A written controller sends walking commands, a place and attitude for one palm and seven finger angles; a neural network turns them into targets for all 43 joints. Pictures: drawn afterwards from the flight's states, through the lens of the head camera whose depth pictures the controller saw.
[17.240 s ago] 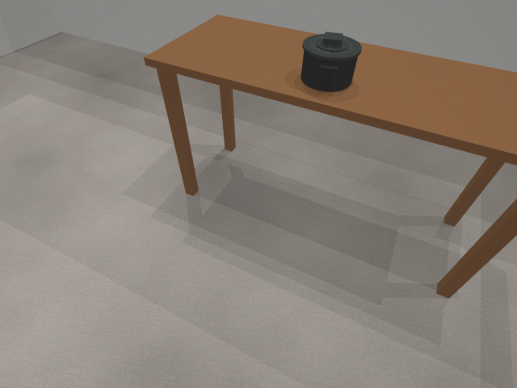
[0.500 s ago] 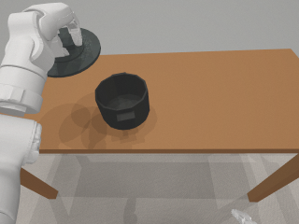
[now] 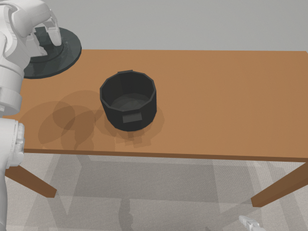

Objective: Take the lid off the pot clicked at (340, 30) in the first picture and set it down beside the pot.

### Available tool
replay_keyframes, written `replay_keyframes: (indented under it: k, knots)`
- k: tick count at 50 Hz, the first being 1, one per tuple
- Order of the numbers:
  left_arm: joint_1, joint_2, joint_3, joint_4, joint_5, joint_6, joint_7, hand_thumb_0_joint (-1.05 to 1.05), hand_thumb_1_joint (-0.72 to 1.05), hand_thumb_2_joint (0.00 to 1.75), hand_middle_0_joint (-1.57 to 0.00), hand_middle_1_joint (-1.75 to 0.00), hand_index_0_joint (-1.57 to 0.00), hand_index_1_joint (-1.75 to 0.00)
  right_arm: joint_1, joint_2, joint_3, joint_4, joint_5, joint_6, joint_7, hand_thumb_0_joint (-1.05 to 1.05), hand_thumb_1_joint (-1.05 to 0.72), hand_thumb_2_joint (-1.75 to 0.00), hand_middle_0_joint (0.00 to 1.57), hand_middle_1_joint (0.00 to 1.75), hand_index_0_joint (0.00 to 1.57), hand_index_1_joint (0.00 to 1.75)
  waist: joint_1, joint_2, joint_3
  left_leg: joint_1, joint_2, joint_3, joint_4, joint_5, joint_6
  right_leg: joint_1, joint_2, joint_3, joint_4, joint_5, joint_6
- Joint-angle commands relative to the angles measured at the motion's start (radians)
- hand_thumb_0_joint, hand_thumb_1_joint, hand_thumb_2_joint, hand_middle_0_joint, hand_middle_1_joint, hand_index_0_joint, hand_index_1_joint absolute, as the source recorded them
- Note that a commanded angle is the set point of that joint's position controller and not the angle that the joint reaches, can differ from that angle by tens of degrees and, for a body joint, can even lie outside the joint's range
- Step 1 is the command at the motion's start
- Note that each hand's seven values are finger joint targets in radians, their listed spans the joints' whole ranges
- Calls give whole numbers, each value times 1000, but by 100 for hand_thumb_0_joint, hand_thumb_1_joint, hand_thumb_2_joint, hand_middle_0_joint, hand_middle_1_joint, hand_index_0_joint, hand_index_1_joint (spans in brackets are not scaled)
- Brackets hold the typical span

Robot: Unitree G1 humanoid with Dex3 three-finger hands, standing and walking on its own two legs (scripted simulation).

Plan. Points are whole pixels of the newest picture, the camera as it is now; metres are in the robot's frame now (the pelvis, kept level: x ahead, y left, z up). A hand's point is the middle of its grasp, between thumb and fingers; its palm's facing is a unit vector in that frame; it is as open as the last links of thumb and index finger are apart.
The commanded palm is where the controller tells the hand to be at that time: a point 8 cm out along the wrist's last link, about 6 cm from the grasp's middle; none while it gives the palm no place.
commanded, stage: move the lid sideways beside the pot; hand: left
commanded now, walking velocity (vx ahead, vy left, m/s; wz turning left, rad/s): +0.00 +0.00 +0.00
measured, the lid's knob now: (38, 41) +0.50 +0.26 +0.23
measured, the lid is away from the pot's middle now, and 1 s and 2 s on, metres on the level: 0.19 0.23 0.24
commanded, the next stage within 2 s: lower the lid onto the table in 0.46 s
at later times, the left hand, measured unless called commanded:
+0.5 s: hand (11, 40) +0.47 +0.29 +0.26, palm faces -0.21 -0.01 -0.98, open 7.1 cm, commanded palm +0.45 +0.29 +0.33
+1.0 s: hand (27, 51) +0.48 +0.28 +0.23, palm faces -0.29 -0.06 -0.95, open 7.0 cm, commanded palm +0.47 +0.29 +0.30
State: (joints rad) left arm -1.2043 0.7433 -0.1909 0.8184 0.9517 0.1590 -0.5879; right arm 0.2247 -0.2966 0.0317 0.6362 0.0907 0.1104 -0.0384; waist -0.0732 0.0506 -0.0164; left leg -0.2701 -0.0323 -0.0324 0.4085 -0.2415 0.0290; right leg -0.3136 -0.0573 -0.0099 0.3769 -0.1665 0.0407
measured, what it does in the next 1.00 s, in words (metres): stands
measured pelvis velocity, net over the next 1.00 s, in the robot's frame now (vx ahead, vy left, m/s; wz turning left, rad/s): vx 0.01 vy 0.00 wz -0.01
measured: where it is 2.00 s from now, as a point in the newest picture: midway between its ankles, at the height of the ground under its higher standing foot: outside the picture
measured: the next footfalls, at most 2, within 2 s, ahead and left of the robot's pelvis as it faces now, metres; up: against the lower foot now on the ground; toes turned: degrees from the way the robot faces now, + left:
none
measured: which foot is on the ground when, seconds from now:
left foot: down 0.00-1.00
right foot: down 0.00-1.00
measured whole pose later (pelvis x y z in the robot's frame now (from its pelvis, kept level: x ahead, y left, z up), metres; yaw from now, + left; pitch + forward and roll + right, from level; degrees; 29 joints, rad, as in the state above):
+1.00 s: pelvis +0.01 +0.00 +0.00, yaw +0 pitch +7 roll -1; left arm -1.17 0.80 -0.11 0.93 0.98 0.11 -0.57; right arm 0.27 -0.30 0.03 0.65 0.09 0.11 -0.04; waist -0.10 0.05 -0.01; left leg -0.28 -0.03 -0.03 0.42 -0.25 0.03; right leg -0.31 -0.05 -0.01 0.35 -0.16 0.04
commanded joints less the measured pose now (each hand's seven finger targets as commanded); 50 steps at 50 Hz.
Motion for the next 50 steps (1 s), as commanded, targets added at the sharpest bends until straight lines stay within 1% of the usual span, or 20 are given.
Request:
replay_keyframes:
  k: [1,3,6,9,12,14,16,18,19,23,25,27,28,29,31,33,39,42,43,50]
  knots:
    - [-650,334,151,-266,36,-21,68,0,54,113,-71,-89,-91,-104,2,-134,-48,-109,-9,-34,-9,0,-90,-90,20,30,20,30,-6,59,-500,205,-8,9,6,483,40,212,67,-42,24,334,-81]
    - [-561,389,202,-212,22,-23,70,0,54,113,-71,-89,-91,-104,22,-156,-54,-106,-8,-27,-5,0,-90,-90,20,30,20,30,-2,46,-473,186,-4,5,13,513,38,213,62,-43,19,356,-83]
    - [-548,358,172,-145,35,-25,55,0,54,113,-71,-89,-91,-104,13,-144,-49,-108,-3,-12,-3,0,-90,-90,20,30,20,30,-1,-4,-422,133,-5,23,-4,440,39,216,65,-51,15,335,-77]
    - [-583,431,220,-280,43,-43,67,0,54,113,-71,-89,-91,-104,7,-145,-54,-126,-8,-10,4,0,-90,-90,20,30,20,30,12,73,-515,191,-1,11,9,548,39,241,67,-38,22,357,-78]
    - [-545,445,234,-207,47,-38,60,0,54,113,-71,-89,-91,-104,21,-150,-56,-115,-3,-4,-2,0,-90,-90,20,30,20,30,3,38,-471,177,0,15,14,523,44,223,69,-44,15,350,-77]
    - [-564,464,243,-294,41,-50,63,0,54,113,-71,-89,-91,-104,17,-150,-58,-122,-5,-2,2,0,-90,-90,20,30,20,30,9,79,-516,208,2,9,15,576,41,231,69,-42,17,359,-76]
    - [-533,436,223,-230,42,-46,56,0,54,113,-71,-89,-91,-104,16,-148,-55,-114,-1,3,-1,0,-90,-90,20,30,20,30,0,61,-465,190,2,11,16,559,43,206,70,-49,14,348,-77]
    - [-520,402,197,-286,19,-47,58,0,54,113,-71,-89,-91,-104,18,-157,-64,-118,3,3,4,0,-90,-90,20,30,20,30,-4,113,-481,244,7,-4,32,632,40,170,70,-48,8,346,-79]
    - [-546,439,231,-344,31,-49,58,0,54,113,-71,-89,-91,-104,14,-146,-62,-120,-5,0,6,0,-90,-90,20,30,20,30,7,99,-517,254,7,-5,28,638,40,194,75,-44,12,347,-75]
    - [-452,358,173,-220,6,-36,48,0,54,113,-71,-89,-91,-104,24,-158,-62,-105,5,9,5,0,-90,-90,20,30,20,30,-10,73,-411,211,6,0,25,562,38,138,72,-57,-6,308,-80]
    - [-536,407,198,-263,26,-42,49,0,54,113,-71,-89,-91,-104,6,-152,-54,-106,2,14,-1,0,-90,-90,20,30,20,30,-7,42,-436,190,3,9,12,499,41,178,73,-57,1,308,-78]
    - [-584,387,179,-317,23,-46,52,0,54,113,-71,-89,-91,-104,-2,-141,-54,-111,-1,6,-4,0,-90,-90,20,30,20,30,-9,87,-484,228,-1,2,20,550,43,183,73,-52,6,324,-78]
    - [-564,393,180,-316,6,-50,59,0,54,113,-71,-89,-91,-104,11,-155,-59,-106,0,5,-2,0,-90,-90,20,30,20,30,-17,104,-465,245,4,-7,26,569,37,157,71,-52,-4,314,-81]
    - [-584,395,190,-266,32,-24,59,0,54,113,-71,-89,-91,-104,12,-141,-55,-96,-2,-2,-1,0,-90,-90,20,30,20,30,-10,105,-481,235,-1,-7,20,546,37,176,81,-52,7,304,-80]
    - [-523,393,189,-156,32,-7,52,0,54,113,-71,-89,-91,-104,19,-146,-47,-91,3,-5,-4,0,-90,-90,20,30,20,30,-9,42,-410,174,-4,6,11,485,39,180,78,-60,5,312,-79]
    - [-530,309,112,-140,13,-3,52,0,54,113,-71,-89,-91,-104,21,-156,-51,-87,8,-3,-2,0,-90,-90,20,30,20,30,-24,54,-385,174,0,6,6,452,33,141,70,-63,-3,282,-81]
    - [-618,368,154,-213,43,-17,69,0,54,113,-71,-89,-91,-104,31,-143,-46,-90,-6,-27,-11,0,-90,-90,20,30,20,30,-16,77,-476,203,-4,3,7,466,38,199,79,-51,4,297,-78]
    - [-576,367,162,-144,43,-22,68,0,54,113,-71,-89,-91,-104,36,-145,-47,-86,-3,-30,-17,0,-90,-90,20,30,20,30,-14,33,-438,171,-6,9,5,427,42,200,76,-56,7,300,-77]
    - [-545,376,164,-120,32,-30,75,0,54,113,-71,-89,-91,-104,48,-160,-51,-83,-4,-29,-16,0,-90,-90,20,30,20,30,-20,56,-425,160,-6,11,9,420,39,190,69,-52,2,299,-81]
    - [-541,437,220,-136,51,-59,84,0,54,113,-71,-89,-91,-104,54,-152,-56,-94,-8,-28,-17,0,-90,-90,20,30,20,30,-8,53,-460,156,-8,16,13,457,50,237,73,-44,15,344,-78]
